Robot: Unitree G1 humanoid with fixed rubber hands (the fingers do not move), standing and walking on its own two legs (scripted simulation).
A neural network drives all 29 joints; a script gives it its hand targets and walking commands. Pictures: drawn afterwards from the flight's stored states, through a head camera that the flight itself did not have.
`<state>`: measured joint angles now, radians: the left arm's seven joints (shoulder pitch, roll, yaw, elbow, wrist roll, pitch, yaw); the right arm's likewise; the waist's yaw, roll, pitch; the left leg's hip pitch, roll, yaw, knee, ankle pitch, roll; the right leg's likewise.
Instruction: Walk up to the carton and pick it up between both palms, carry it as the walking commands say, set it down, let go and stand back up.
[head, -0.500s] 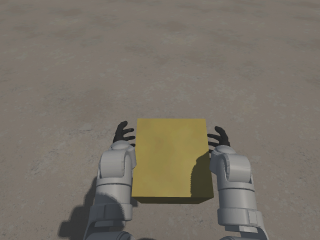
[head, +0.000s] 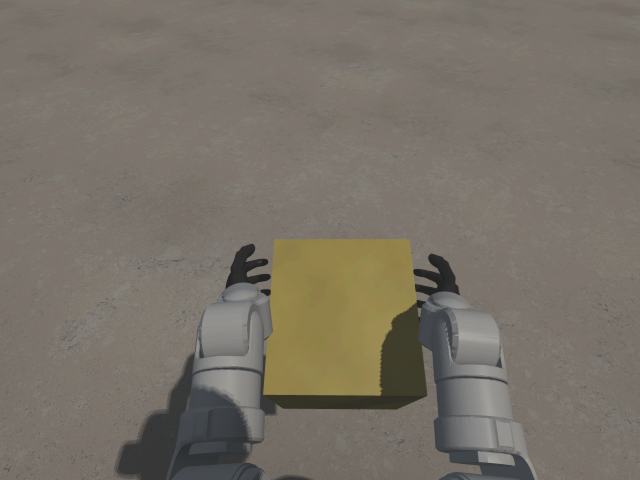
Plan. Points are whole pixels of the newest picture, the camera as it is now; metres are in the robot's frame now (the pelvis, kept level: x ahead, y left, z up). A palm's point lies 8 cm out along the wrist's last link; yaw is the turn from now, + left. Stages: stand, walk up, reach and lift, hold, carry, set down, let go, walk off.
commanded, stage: carry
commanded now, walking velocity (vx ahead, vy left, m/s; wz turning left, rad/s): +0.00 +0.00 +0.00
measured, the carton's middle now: (340, 331) +0.34 +0.00 -0.01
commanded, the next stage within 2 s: hold in 0.30 s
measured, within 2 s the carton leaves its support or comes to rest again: neither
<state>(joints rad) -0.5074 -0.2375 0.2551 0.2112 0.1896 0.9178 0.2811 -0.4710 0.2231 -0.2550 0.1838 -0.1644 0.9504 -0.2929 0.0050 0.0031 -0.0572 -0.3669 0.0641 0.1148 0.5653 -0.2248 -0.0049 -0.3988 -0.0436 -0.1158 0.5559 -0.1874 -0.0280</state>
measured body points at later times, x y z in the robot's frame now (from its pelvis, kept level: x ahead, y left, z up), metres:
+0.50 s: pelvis +0.01 +0.00 +0.01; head -0.02 -0.01 +0.46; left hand +0.30 +0.14 +0.03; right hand +0.29 -0.13 +0.01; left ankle +0.05 +0.13 -0.73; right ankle +0.06 -0.11 -0.73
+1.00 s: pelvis +0.02 +0.03 +0.01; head -0.03 +0.03 +0.46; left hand +0.35 +0.14 +0.06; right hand +0.32 -0.13 +0.04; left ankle +0.05 +0.13 -0.73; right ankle +0.06 -0.10 -0.73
